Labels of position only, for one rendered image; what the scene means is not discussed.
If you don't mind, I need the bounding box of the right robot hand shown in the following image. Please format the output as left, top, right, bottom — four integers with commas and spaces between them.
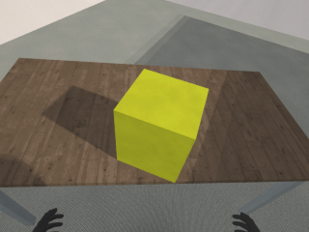
232, 212, 260, 232

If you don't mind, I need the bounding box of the left robot hand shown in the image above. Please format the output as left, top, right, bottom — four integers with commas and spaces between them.
32, 208, 64, 232

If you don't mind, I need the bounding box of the table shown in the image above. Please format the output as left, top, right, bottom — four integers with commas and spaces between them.
0, 58, 309, 226

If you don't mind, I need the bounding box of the carton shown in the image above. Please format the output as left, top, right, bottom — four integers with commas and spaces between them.
113, 69, 209, 183

